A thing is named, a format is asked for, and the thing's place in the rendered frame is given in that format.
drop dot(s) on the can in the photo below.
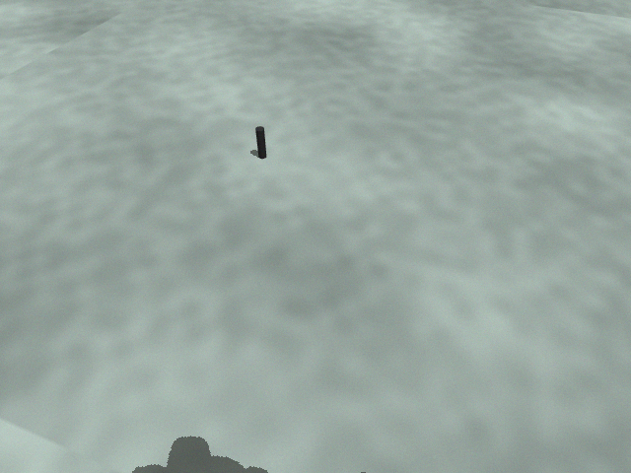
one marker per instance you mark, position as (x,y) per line
(260,137)

